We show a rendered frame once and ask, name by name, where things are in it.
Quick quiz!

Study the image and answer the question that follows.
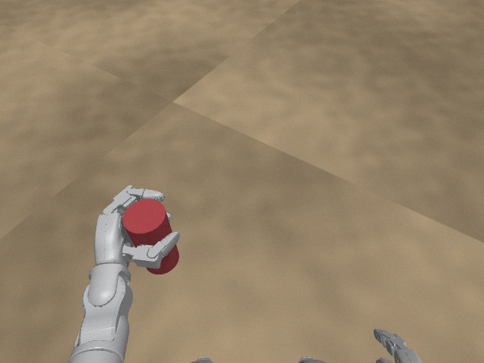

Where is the left robot arm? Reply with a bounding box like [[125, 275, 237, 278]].
[[69, 262, 133, 363]]

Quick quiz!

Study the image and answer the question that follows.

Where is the left robot hand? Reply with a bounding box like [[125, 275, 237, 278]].
[[94, 185, 180, 269]]

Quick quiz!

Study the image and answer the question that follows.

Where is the right robot hand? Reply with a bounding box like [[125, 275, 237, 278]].
[[374, 328, 422, 363]]

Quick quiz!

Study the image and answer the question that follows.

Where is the can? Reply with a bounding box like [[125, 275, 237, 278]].
[[123, 199, 179, 275]]

